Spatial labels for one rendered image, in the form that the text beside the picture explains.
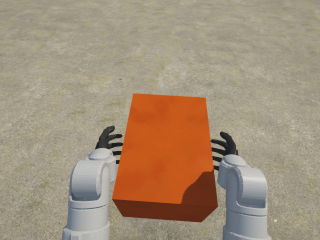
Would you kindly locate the left robot hand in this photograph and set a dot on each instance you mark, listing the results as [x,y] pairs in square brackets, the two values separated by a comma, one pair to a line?
[105,138]

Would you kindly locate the robot left forearm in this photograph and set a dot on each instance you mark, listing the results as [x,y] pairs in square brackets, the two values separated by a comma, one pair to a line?
[89,197]

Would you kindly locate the carton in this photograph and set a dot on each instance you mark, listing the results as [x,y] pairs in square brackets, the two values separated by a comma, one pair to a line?
[166,169]

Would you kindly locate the robot right forearm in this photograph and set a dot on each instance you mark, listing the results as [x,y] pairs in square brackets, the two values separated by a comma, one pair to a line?
[246,200]

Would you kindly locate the right robot hand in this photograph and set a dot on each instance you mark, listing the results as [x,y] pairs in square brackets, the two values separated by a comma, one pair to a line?
[229,145]

